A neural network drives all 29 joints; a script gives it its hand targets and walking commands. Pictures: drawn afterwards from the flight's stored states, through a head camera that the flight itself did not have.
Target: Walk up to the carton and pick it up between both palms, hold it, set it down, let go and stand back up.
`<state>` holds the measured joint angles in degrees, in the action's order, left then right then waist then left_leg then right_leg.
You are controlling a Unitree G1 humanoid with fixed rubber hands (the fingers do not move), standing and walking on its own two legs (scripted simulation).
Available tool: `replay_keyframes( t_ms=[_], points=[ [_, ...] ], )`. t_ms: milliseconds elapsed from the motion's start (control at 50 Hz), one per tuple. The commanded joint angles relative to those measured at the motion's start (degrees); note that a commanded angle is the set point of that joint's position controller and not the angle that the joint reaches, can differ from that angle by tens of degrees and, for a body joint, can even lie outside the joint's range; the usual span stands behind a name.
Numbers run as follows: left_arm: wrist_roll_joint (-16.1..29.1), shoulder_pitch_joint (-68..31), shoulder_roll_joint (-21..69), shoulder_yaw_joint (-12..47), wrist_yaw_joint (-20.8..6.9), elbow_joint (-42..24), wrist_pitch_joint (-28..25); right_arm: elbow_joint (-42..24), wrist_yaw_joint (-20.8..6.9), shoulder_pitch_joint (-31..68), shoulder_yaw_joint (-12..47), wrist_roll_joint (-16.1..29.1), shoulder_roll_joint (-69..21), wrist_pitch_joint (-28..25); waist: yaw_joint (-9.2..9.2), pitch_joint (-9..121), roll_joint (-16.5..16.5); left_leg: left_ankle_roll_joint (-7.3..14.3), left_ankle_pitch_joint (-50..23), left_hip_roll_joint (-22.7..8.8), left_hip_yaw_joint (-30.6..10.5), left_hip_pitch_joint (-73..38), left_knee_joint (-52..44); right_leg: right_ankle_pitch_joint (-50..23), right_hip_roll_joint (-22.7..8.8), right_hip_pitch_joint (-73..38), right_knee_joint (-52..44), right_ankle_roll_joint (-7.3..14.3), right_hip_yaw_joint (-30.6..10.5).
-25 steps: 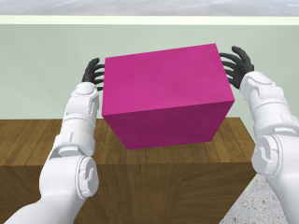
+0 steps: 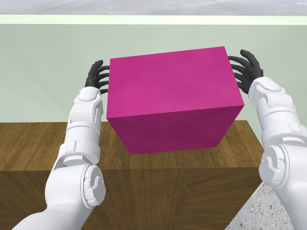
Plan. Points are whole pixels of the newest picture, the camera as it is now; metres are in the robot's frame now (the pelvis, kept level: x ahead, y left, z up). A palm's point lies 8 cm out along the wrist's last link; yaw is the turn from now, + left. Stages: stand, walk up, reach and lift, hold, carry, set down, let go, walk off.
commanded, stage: set down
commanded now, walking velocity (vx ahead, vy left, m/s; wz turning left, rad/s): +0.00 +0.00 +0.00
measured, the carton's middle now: (170, 108) +0.45 -0.03 +0.12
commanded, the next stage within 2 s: none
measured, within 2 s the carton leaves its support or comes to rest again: rests again in 1.14 s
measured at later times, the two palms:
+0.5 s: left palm (95, 92) +0.42 +0.17 +0.20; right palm (250, 81) +0.42 -0.23 +0.23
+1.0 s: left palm (100, 114) +0.42 +0.17 +0.12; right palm (249, 90) +0.44 -0.24 +0.20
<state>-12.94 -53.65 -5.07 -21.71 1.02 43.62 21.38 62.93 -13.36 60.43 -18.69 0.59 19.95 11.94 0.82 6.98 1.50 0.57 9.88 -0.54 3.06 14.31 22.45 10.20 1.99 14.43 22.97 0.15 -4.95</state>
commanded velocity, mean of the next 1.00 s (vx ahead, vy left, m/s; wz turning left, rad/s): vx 0.00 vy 0.00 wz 0.00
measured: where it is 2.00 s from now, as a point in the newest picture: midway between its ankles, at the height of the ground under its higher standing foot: outside the picture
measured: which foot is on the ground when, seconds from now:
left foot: down 0.00-1.00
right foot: down 0.00-1.00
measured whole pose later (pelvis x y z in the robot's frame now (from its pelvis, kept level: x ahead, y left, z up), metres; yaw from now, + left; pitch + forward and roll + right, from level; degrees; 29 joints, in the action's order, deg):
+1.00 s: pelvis +0.01 +0.00 +0.00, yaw +0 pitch +3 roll +0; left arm -6.7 -47.3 -3.5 -23.4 3.6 48.3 11.9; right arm 61.3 -11.4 56.8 -10.4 4.0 23.5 7.6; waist 0.8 3.5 1.5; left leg 0.6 10.4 -0.5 3.1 15.5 22.4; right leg 10.7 2.0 15.6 23.0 0.1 -4.9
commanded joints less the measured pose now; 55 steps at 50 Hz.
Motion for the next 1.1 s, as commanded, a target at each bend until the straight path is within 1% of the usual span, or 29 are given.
replay_keyframes(
  t_ms=[0, 60, 80, 100, 180, 220, 240, 280, 300, 340, 360, 460, 500, 520, 580, 620, 660, 700, 720, 740, 760, 780, 840, 860, 920, 960, 1040, 1060, 1080],
  points=[
    [0.52, -18.42, 16.95, 0.87, -7.06, 0.39, 0.3, -8.37, -8.23, 15.85, 7.36, -3.47, -24.3, 0.96, -2.96, 4.96, 4.9, 1.68, 2.95, 2.22, -0.18, -0.5, -8.69, 1.74, -0.5, -4.64, -7.16, -1.38, 4.45],
    [-0.2, -17.7, 16.74, 0.08, -7.35, 0.14, 0.2, -7.62, -8.29, 14.4, 8.04, -3.14, -25.3, 1.11, -3.37, 4.48, 6.05, 1.94, 2.58, 2.14, -0.06, -0.94, -8.72, 1.02, -0.59, -5.87, -7.4, -1.43, 3.85],
    [-0.22, -18.82, 18.34, 1.65, -7.19, -1.84, -0.04, -7.8, -8.28, 14.47, 7.68, -3.32, -25.68, 0.54, -2.98, 6.84, 4.51, 1.58, 1.6, 2.25, -0.1, -1.38, -8.38, 0.15, -0.5, -5.71, -6.87, -1.38, 4.17],
    [-0.59, -18.17, 17.2, 0.07, -7.31, -0.68, 0.02, -6.97, -8.29, 13.56, 8.77, -2.57, -25.49, 1.14, -4.12, 5.44, 4.45, 1.59, 1.19, 2.11, -0.05, -0.67, -8.56, -0.64, -0.62, -6.06, -6.64, -1.47, 3.86],
    [0.01, -15.71, 18.86, 1.52, -7.7, -2.33, -0.76, -8.82, -8.17, 11.45, 8.73, -3.08, -26.38, 0.05, -2.89, 6.41, 4.53, 1.65, -0.79, 2.19, 0.07, -1.9, -7.95, -4.42, -0.77, -5.98, -6.07, -2.03, 4.03],
    [-0.41, -15.37, 17.37, 0.24, -7.57, -2.95, -1.17, -8.36, -7.94, 10.84, 8.94, -3.4, -26.47, 0.13, -4.32, 6.07, 4.86, 1.72, -2.02, 2.25, 0.37, -1.89, -7.47, -6.0, -1.05, -6.14, -5.99, -2.12, 3.43],
    [-0.65, -14.72, 17.3, 0.7, -8.08, -0.94, -0.64, -8.94, -7.57, 10.66, 8.22, -3.47, -25.91, 0.35, -2.54, 4.55, 4.58, 1.8, -1.11, 2.46, 0.3, -0.94, -7.75, -6.52, -1.17, -6.37, -5.83, -2.45, 3.73],
    [-1.27, -13.68, 13.29, -2.0, -7.68, 0.77, -0.33, -8.13, -7.39, 9.86, 8.5, -2.99, -22.68, 0.85, -3.64, 3.91, 5.97, 2.09, -1.2, 2.35, 0.47, -0.41, -7.66, -6.14, -1.3, -6.42, -5.91, -2.4, 2.77],
    [-0.38, -14.29, 15.84, -0.1, -7.78, -1.82, -0.99, -7.15, -7.51, 9.42, 7.86, -3.05, -23.28, 0.95, -2.77, 5.07, 5.44, 1.73, -1.87, 2.35, 0.31, -1.43, -7.56, -5.09, -0.75, -5.52, -5.79, -1.88, 3.48],
    [-1.42, -12.78, 13.75, -2.01, -7.69, 0.03, -0.61, -7.02, -7.45, 7.94, 6.76, -3.96, -20.39, 1.22, -2.4, 2.72, 6.03, 2.0, -0.74, 2.09, 0.13, -2.61, -8.03, -4.02, -0.59, -3.97, -6.38, -1.51, 4.23],
    [-1.41, -13.76, 14.95, -1.76, -7.87, -0.91, -1.02, -8.59, -7.48, 9.34, 7.22, -3.78, -22.25, 0.84, -3.11, 3.65, 5.83, 2.08, -0.52, 2.13, 0.37, -1.94, -7.75, -3.35, -0.79, -4.52, -6.08, -1.9, 3.93],
    [-1.33, -14.76, 15.62, -0.98, -7.37, -1.91, -2.59, -7.76, -7.76, 9.03, 6.14, -4.53, -21.77, 0.32, -2.73, 3.8, 4.4, 2.09, 1.06, 2.46, 0.16, -1.94, -7.75, -1.04, -0.61, -3.18, -6.32, -1.35, 3.93],
    [-1.68, -13.95, 16.81, -0.86, -7.34, -1.02, -2.2, -5.63, -7.62, 7.92, 5.07, -5.58, -21.91, 1.01, -1.16, 2.53, 4.05, 1.94, 1.75, 2.63, 0.11, -1.69, -7.5, -0.64, -0.57, -2.34, -6.5, -1.04, 4.35],
    [-1.92, -13.23, 14.83, -2.31, -7.1, -0.07, -2.46, -7.57, -7.57, 8.4, 5.49, -4.99, -21.13, 0.55, -3.29, 2.61, 4.89, 2.14, 0.29, 2.07, -0.09, -2.37, -7.39, -1.08, -0.54, -2.29, -6.49, -1.2, 3.91],
    [-1.55, -12.02, 14.04, -2.17, -7.55, 0.16, -3.17, -8.89, -7.49, 8.18, 7.21, -4.73, -20.9, 0.39, -3.46, 3.25, 6.3, 2.3, -0.17, 2.5, 0.52, -0.71, -6.8, -2.45, -0.33, -3.6, -5.82, -1.73, 3.26],
    [-2.17, -12.75, 13.46, -2.83, -7.37, 0.21, -3.36, -8.23, -7.52, 7.72, 6.99, -4.59, -21.07, 0.35, -3.57, 1.73, 5.1, 2.43, 1.86, 2.55, 0.48, -0.49, -6.93, 0.3, -0.73, -2.98, -6.01, -1.47, 2.91],
    [-1.3, -15.36, 13.86, -1.79, -7.15, -1.84, -4.0, -7.7, -7.4, 8.05, 5.76, -5.02, -20.88, -0.01, -2.67, 3.32, 5.35, 2.19, 1.31, 2.25, 0.52, -1.58, -6.87, 0.92, -0.38, -2.38, -6.23, -1.28, 3.54],
    [-1.83, -11.99, 11.65, -3.03, -6.88, -0.21, -4.1, -7.83, -7.34, 6.71, 6.33, -4.5, -17.97, 0.11, -3.63, 2.91, 4.94, 2.03, 0.58, 2.31, 0.93, -1.04, -6.41, -0.58, -0.39, -2.36, -5.84, -1.2, 3.25],
    [-0.95, -10.82, 10.25, -1.84, -6.12, -0.26, -4.03, -6.49, -6.45, 5.57, 5.56, -4.1, -15.14, 0.05, -2.76, 3.06, 4.27, 1.72, 0.07, 2.27, 0.63, -2.16, -6.13, -1.31, -0.09, -1.07, -5.67, -0.91, 3.75],
    [0.0, -11.44, 7.11, -1.94, -5.29, -0.53, -4.86, -7.46, -5.64, 6.16, 7.11, -2.7, -12.3, -0.8, -3.86, 4.81, 5.0, 1.69, -0.7, 2.33, 1.13, -1.18, -5.98, -2.55, -0.14, -2.78, -5.65, -1.4, 2.77],
    [0.62, -11.51, 5.84, -1.48, -4.54, -1.14, -4.66, -6.88, -5.23, 6.08, 7.57, -1.61, -9.72, -0.19, -3.23, 3.95, 5.04, 1.76, -0.26, 2.45, 0.78, 0.1, -5.67, -2.01, -0.24, -2.0, -5.49, -1.19, 2.95],
    [0.64, -10.68, 1.12, -2.48, -3.61, 0.93, -5.34, -4.96, -4.19, 4.87, 9.85, 0.43, -7.01, -0.31, -4.42, 3.24, 5.53, 1.99, -0.77, 2.25, 1.0, 0.48, -5.61, -2.45, -0.16, -3.87, -5.72, -1.48, 2.14],
    [5.06, -14.98, -5.22, 2.41, 1.17, -2.91, -8.39, -3.45, -1.5, 7.18, 10.84, 5.0, 3.25, -2.88, -3.63, 5.41, 2.45, 0.35, 0.36, 1.94, 0.77, 1.62, -4.45, -0.31, -0.01, -1.53, -5.26, -0.67, 2.55],
    [5.43, -15.09, -7.3, 2.48, 2.48, -2.15, -10.05, -2.22, -0.83, 7.02, 12.46, 6.34, 4.08, -3.84, -4.83, 6.44, 2.87, 0.32, -0.43, 1.85, 1.09, 2.56, -3.9, -0.86, -0.18, -1.97, -5.36, -0.6, 2.13],
    [9.57, -20.61, -7.79, 8.65, 6.01, -5.29, -14.26, -0.31, 0.55, 10.15, 13.38, 10.42, 6.85, -7.61, -4.14, 15.94, -0.31, -1.46, -3.47, 0.97, 0.92, 1.65, -2.48, -4.99, 0.5, 1.74, -4.28, 0.54, 3.0],
    [11.64, -21.02, -7.16, 12.31, 7.1, -3.67, -15.45, 4.23, 0.9, 9.84, 14.19, 12.38, 6.79, -7.88, -2.52, 16.99, -0.95, -2.15, -4.91, 0.62, 0.22, 0.09, -2.22, -8.4, 0.99, 4.76, -4.27, 1.12, 4.43],
    [15.07, -19.38, -9.28, 16.26, 7.5, 2.99, -17.29, 2.81, 2.89, 11.7, 18.16, 15.17, 9.64, -10.9, -2.92, 24.55, -0.34, -2.52, -9.31, 0.68, 0.35, -0.99, 0.13, -15.25, 0.93, 5.41, -3.32, 0.89, 4.27],
    [16.67, -19.76, -8.27, 18.59, 7.65, 2.93, -17.58, 3.07, 3.43, 12.15, 18.44, 16.05, 10.18, -11.58, -1.61, 27.35, -0.67, -3.08, -11.12, 0.34, -0.45, -1.91, 0.49, -17.44, 0.82, 5.69, -3.45, 1.04, 4.54],
    [16.67, -18.81, -8.22, 17.83, 7.49, 3.88, -18.29, 0.68, 3.86, 13.24, 19.67, 16.77, 9.79, -13.1, -3.24, 31.04, -0.02, -3.01, -14.35, 0.38, 0.5, -2.01, 1.51, -21.19, 0.89, 4.47, -3.07, 0.79, 4.41]
  ],
)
